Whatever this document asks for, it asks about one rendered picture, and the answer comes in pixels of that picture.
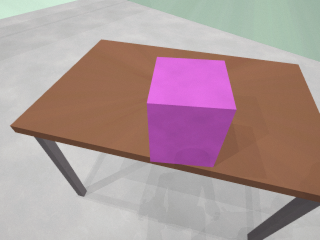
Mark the table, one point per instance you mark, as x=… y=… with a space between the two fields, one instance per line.
x=273 y=142

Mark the carton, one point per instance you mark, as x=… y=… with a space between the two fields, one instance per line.
x=190 y=108

